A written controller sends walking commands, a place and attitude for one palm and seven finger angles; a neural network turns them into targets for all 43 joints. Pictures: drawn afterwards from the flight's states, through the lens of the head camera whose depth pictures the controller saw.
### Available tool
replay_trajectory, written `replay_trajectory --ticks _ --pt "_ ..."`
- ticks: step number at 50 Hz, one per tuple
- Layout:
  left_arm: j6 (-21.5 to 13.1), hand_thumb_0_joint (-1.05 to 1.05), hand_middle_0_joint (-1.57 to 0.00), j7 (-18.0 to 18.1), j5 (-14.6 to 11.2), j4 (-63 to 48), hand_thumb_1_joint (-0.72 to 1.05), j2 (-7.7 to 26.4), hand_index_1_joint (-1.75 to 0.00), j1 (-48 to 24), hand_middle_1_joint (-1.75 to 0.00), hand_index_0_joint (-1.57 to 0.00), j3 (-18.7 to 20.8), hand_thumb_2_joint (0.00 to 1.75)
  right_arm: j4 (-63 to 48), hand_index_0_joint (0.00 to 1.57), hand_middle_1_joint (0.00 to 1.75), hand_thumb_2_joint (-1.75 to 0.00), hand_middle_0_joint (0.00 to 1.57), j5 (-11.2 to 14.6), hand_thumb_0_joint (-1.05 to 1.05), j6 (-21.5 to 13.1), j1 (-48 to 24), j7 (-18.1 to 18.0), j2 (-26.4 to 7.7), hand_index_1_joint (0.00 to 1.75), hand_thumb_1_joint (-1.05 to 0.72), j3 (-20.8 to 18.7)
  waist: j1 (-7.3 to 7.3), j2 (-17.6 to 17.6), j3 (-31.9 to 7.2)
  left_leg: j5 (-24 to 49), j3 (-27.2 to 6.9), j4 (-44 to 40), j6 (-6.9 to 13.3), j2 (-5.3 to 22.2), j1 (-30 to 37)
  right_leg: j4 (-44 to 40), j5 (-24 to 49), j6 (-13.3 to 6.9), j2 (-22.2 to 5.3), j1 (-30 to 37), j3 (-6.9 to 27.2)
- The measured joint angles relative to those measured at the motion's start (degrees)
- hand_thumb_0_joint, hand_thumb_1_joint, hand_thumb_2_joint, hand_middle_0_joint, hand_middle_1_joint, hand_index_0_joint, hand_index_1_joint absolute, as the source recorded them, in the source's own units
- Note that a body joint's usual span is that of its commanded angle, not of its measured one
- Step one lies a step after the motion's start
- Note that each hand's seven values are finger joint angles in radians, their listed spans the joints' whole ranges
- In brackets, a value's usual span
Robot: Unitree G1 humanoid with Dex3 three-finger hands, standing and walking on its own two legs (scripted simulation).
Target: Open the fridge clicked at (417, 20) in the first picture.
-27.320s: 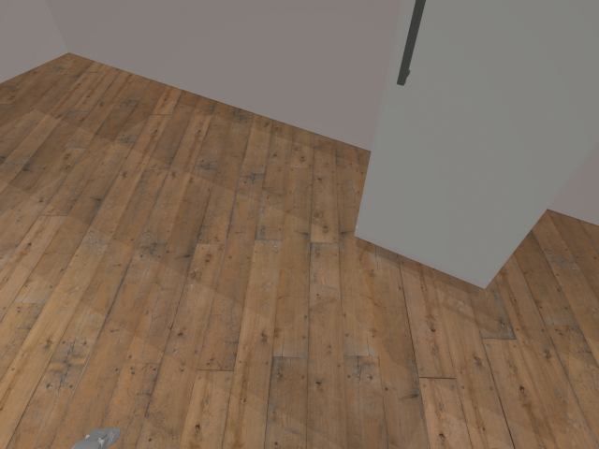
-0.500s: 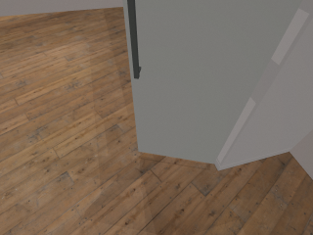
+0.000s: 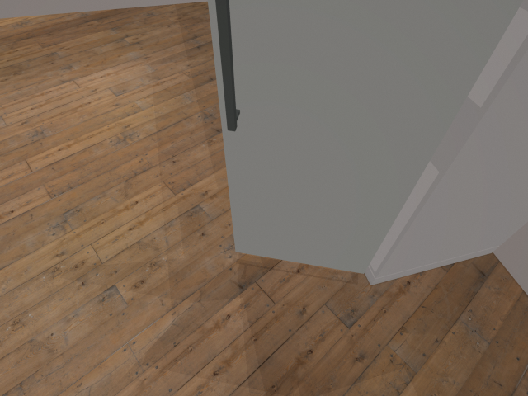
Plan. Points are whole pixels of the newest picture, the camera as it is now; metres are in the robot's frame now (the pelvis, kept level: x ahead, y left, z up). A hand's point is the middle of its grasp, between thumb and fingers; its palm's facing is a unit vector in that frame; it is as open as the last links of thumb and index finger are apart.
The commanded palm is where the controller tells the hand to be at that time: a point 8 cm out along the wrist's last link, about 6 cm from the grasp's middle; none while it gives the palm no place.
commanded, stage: look to check the result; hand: left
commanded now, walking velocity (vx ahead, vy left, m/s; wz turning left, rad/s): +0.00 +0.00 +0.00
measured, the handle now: (227, 21) +0.68 +0.11 +0.23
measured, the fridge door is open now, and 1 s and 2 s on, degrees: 65 65 65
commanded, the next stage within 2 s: stand and wait in 0.10 s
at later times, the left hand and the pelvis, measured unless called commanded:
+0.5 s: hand out of the picture +0.03 +0.18 -0.17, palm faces +0.00 -0.98 -0.21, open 7.3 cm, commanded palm none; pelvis +0.01 -0.01 +0.00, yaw +0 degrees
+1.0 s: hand out of the picture +0.03 +0.17 -0.17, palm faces +0.00 -0.98 -0.21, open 7.3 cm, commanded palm none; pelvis +0.01 -0.01 +0.00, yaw +0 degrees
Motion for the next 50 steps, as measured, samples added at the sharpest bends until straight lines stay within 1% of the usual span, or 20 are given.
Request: replay_trajectory --ticks 14,26,50 --pt "-0.3 0.00 -0.20 0.0 0.0 -0.4 0.91 -0.5 -0.30 -0.9 -0.30 -0.20 -0.2 0.90 0.1 0.20 0.30 -0.89 0.20 0.0 0.00 -0.2 -0.6 -0.1 0.0 0.30 -0.91 0.1 -0.13 -0.2 -0.5 -0.3 0.1 -0.4 -0.2 0.1 0.9 -0.4 -0.2 -0.2 0.1 0.8 0.1" --pt "-0.6 0.00 -0.20 0.2 -0.1 -0.7 0.91 -0.1 -0.30 -1.1 -0.30 -0.20 0.0 0.90 0.4 0.20 0.30 -0.89 0.20 0.0 0.00 -0.3 -0.2 -0.1 0.0 0.30 -0.91 0.1 -0.24 -0.3 -0.7 -0.5 0.0 -0.8 -0.5 0.2 1.5 -0.9 -0.4 -0.4 0.2 1.5 0.1" --pt "-0.6 0.00 -0.20 0.1 -0.1 -0.3 0.91 0.0 -0.30 -0.5 -0.30 -0.20 -0.1 0.90 0.6 0.20 0.30 -0.89 0.20 0.1 0.00 -0.2 -0.5 -0.2 -0.4 0.30 -0.91 0.1 -0.12 -0.4 -0.4 -0.7 -0.3 -1.2 -1.1 0.7 2.1 -1.6 -0.5 -1.0 0.8 2.2 -0.1"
